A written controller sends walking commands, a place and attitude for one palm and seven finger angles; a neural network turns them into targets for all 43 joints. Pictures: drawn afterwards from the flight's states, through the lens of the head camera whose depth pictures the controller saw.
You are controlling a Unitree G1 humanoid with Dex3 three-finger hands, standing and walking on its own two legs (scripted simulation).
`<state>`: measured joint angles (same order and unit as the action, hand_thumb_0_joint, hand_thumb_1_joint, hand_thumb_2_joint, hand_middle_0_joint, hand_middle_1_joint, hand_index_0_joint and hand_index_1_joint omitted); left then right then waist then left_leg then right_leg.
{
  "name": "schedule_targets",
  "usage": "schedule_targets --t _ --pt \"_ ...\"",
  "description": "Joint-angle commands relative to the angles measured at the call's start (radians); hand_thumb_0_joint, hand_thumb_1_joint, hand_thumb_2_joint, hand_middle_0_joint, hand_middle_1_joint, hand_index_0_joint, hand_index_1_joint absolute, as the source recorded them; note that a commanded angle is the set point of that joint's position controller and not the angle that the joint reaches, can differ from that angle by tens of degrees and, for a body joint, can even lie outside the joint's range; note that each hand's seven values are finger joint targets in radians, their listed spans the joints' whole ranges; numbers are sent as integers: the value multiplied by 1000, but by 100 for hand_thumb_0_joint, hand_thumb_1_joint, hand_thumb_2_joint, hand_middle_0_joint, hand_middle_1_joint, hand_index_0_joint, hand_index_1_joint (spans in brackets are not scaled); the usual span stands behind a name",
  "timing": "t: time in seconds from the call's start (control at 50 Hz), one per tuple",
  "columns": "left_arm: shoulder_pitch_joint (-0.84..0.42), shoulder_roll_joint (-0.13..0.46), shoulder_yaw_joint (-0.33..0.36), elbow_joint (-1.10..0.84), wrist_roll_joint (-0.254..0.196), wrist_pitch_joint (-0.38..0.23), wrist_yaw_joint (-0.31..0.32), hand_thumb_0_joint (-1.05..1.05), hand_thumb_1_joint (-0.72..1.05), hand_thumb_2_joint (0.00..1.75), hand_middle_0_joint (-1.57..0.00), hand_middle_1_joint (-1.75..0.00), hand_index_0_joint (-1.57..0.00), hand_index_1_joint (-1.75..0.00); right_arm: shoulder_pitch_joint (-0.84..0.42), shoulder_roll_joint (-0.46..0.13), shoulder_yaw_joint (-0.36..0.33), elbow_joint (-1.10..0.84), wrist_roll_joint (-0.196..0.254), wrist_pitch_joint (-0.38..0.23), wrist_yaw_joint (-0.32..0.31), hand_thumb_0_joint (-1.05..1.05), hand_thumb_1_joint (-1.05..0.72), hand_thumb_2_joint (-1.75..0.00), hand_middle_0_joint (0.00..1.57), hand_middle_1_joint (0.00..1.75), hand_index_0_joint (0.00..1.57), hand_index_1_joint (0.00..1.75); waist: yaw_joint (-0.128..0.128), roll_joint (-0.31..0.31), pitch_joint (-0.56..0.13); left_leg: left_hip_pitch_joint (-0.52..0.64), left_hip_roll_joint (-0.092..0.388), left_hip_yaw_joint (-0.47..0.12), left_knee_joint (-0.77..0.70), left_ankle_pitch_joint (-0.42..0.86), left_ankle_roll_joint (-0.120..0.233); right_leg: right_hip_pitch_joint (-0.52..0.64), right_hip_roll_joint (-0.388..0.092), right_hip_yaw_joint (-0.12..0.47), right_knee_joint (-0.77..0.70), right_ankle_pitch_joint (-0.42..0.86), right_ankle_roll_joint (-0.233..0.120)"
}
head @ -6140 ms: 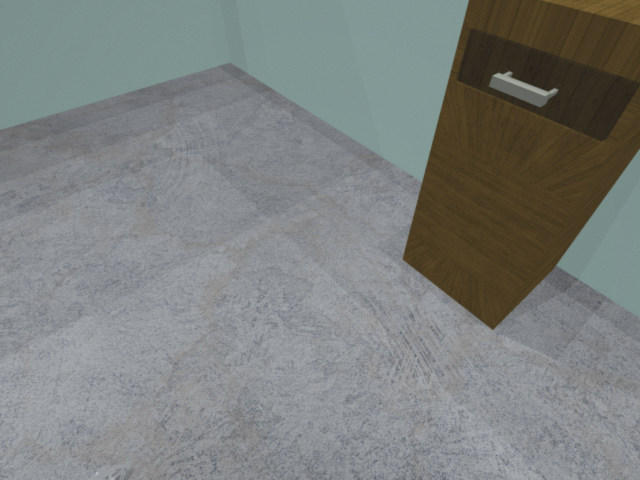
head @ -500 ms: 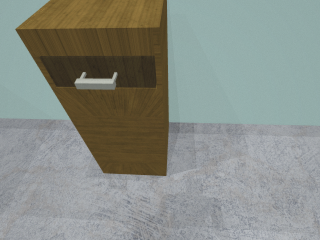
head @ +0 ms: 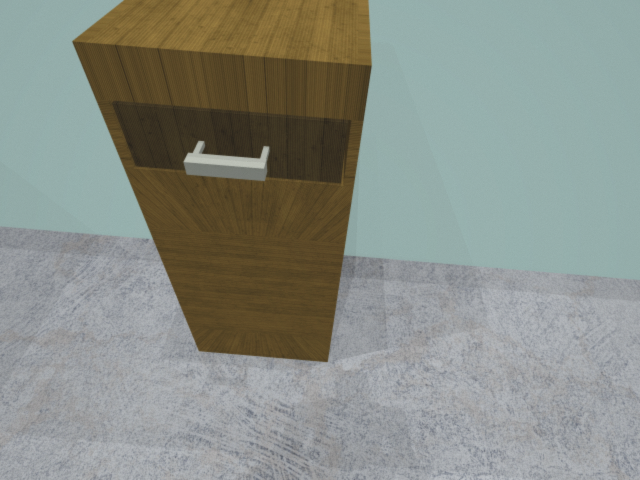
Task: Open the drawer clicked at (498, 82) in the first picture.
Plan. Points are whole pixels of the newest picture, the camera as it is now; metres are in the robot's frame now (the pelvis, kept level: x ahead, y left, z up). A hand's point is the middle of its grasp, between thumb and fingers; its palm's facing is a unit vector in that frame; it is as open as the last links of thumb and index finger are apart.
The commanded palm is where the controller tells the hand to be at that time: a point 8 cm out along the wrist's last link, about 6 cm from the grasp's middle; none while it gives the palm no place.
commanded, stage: come to a stop and stand still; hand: left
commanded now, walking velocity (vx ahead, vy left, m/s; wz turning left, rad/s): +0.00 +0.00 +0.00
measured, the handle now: (229, 158) +0.58 +0.21 +0.07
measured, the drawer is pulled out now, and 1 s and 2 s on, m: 0.00 0.00 0.00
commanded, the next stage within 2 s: look again from close up in 0.12 s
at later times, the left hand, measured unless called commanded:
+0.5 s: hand out of the picture +0.00 +0.16 -0.18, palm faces +0.03 -0.97 -0.23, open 7.4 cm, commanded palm none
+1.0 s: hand out of the picture -0.01 +0.12 -0.18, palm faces +0.09 -0.98 -0.18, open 7.4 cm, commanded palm none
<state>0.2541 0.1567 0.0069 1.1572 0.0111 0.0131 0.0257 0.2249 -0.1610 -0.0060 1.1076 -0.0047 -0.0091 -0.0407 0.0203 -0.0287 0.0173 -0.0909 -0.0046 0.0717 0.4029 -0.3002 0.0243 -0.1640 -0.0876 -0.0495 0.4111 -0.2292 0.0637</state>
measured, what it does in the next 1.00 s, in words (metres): stands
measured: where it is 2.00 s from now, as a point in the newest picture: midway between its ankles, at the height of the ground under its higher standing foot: outside the picture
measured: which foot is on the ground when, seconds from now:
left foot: down 0.00-1.00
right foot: down 0.00-1.00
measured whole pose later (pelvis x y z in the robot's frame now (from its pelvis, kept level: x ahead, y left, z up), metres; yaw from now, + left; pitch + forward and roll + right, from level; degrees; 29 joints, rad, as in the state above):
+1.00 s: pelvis +0.01 -0.05 -0.01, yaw +1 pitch +0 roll +0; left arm 0.31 0.12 0.02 1.11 0.02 -0.01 0.01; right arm 0.32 -0.17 0.00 1.11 -0.02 0.00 -0.02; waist 0.02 0.04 0.03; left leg -0.18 0.07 0.04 0.57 -0.38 0.00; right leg -0.22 -0.03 -0.10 0.55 -0.33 -0.01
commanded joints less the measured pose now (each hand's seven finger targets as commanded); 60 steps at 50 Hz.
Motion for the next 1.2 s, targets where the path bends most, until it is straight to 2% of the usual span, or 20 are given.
schedule_targets --t 0.0,0.18,0.2,0.22,0.24,0.26,0.32,0.36,0.46,0.58,0.78,0.86,0.94,0.98,1.02,1.04,1.08,1.12,1.14,1.18 --pt "52 86 12 -21 1 -10 9 0 90 90 -20 -30 -20 -30 81 -107 -14 -10 -5 -15 -4 0 -90 -90 20 30 20 30 -11 65 27 -36 133 -83 -79 415 -3 22 -35 15 -22 202 -47" --pt "57 80 11 -16 -2 -11 12 0 90 90 -20 -30 -20 -30 118 -88 -13 14 -4 -17 -6 0 -90 -90 20 30 20 30 -9 56 41 -45 129 -76 -84 391 -4 39 -38 12 -30 211 -51" --pt "101 110 -1 -10 10 -40 53 0 90 90 -20 -30 -20 -30 66 -138 -10 -61 11 -30 11 0 -90 -90 20 30 20 30 -3 67 74 -130 140 -73 83 574 -27 -11 -58 66 20 377 -67" --pt "92 131 7 -49 7 -45 44 0 90 90 -20 -30 -20 -30 128 -102 -13 -71 -9 -30 14 0 -90 -90 20 30 20 30 -22 119 21 -137 102 -79 45 386 -26 29 -56 41 76 244 -89" --pt "78 130 5 -49 2 -44 31 0 90 90 -20 -30 -20 -30 89 -88 -7 -67 -14 -29 17 0 -90 -90 20 30 20 30 2 141 62 -165 100 -66 13 275 -12 1 -42 36 59 162 -90" --pt "69 117 0 -57 3 -44 23 0 90 90 -20 -30 -20 -30 121 -87 -2 -77 -15 -30 19 0 -90 -90 20 30 20 30 -13 104 28 -165 109 -87 -1 215 -3 1 -24 28 63 71 -91" --pt "65 90 -2 -66 0 -44 16 0 90 90 -20 -30 -20 -30 149 -96 -1 -83 -13 -38 13 0 -90 -90 20 30 20 30 -20 80 -37 -103 124 -100 20 360 16 10 -13 10 100 122 -90" --pt "61 86 -2 -71 -2 -41 12 0 90 90 -20 -30 -20 -30 156 -98 0 -83 -13 -36 10 0 -90 -90 20 30 20 30 -18 49 -32 -96 125 -93 29 374 22 4 -14 7 101 127 -88" --pt "56 86 1 -70 -1 -32 8 0 90 90 -20 -30 -20 -30 150 -86 3 -70 -10 -24 9 0 -90 -90 20 30 20 30 -19 22 84 -152 113 -81 -9 224 17 -43 -15 20 75 111 -84" --pt "67 94 8 -72 -1 -32 5 0 90 90 -20 -30 -20 -30 144 -76 5 -53 -10 -19 10 0 -90 -90 20 30 20 30 -16 8 88 -146 100 -67 -20 134 11 -51 -21 44 44 97 -88" --pt "72 97 15 -68 -1 -39 3 0 90 90 -20 -30 -20 -30 136 -68 5 -29 -10 -16 7 0 -90 -90 20 30 20 30 -18 22 38 -100 100 -45 -1 160 -5 -32 -32 62 19 181 -100" --pt "93 126 29 -72 8 -37 -3 0 90 90 -20 -30 -20 -30 145 -67 2 -29 -16 -8 17 0 -90 -90 20 30 20 30 -4 -21 69 -168 58 -9 65 -46 -4 -35 -58 126 -37 -112 -133" --pt "130 159 54 -80 12 -33 -4 0 90 90 -20 -30 -20 -30 141 -52 -4 -49 -18 -2 25 0 -90 -90 20 30 20 30 8 -132 119 -238 36 27 215 -111 -2 -71 -152 256 -171 -306 -195" --pt "118 152 62 -95 14 -35 -3 0 90 90 -20 -30 -20 -30 157 -46 -5 -49 -19 -9 28 0 -90 -90 20 30 20 30 -4 -109 123 -213 45 19 193 -90 3 -106 -164 248 -149 -259 -209" --pt "80 132 60 -110 13 -33 -6 0 90 90 -20 -30 -20 -30 220 -44 -4 -29 -17 -19 28 0 -90 -90 20 30 20 30 -34 -38 109 -96 51 13 69 -32 7 -171 -105 136 -43 -207 -181" --pt "60 101 56 -124 15 -29 -8 0 90 90 -20 -30 -20 -30 268 -61 -8 -15 -20 -23 27 0 -90 -90 20 30 20 30 -50 62 112 -64 88 -48 18 13 24 -208 -32 53 59 -220 -154" --pt "12 34 44 -157 17 -34 -13 0 90 90 -20 -30 -20 -30 342 -139 -24 4 -28 -31 14 0 -90 -90 20 30 20 30 -70 354 110 12 270 -259 -109 212 128 -342 89 -114 370 -280 -107" --pt "-32 42 40 -181 15 -43 -13 0 90 90 -20 -30 -20 -30 349 -120 -17 -2 -30 -39 5 0 -90 -90 20 30 20 30 -75 303 109 96 309 -279 -72 506 211 -462 58 -53 543 -394 -123" --pt "-45 39 41 -183 12 -48 -17 0 90 90 -20 -30 -20 -30 332 -112 -16 -13 -30 -40 5 0 -90 -90 20 30 20 30 -69 239 104 90 308 -259 -44 562 218 -451 43 -46 541 -390 -130" --pt "-41 9 39 -171 7 -51 -25 0 90 90 -20 -30 -20 -30 258 -114 -14 -37 -34 -42 1 0 -90 -90 20 30 20 30 -40 174 88 26 264 -166 -26 656 179 -326 37 -62 418 -313 -119"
